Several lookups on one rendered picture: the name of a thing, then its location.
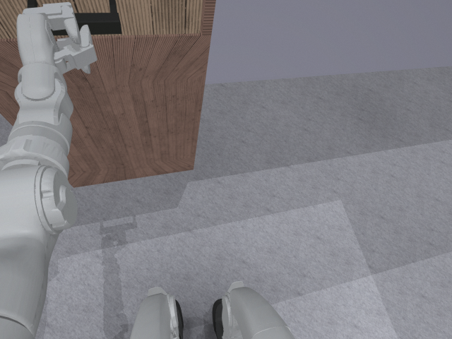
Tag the cabinet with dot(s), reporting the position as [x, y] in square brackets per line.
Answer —
[137, 113]

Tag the handle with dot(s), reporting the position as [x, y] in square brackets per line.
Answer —
[98, 23]

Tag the left robot upper arm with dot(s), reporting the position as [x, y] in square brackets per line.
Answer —
[36, 205]

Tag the drawer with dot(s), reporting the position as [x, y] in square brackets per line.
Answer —
[137, 17]

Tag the left robot thigh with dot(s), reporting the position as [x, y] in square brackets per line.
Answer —
[156, 317]

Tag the left robot hand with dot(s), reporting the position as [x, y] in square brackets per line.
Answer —
[36, 43]

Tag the left robot forearm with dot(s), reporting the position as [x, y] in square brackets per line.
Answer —
[42, 132]

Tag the right robot shin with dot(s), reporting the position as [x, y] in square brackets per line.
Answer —
[229, 333]

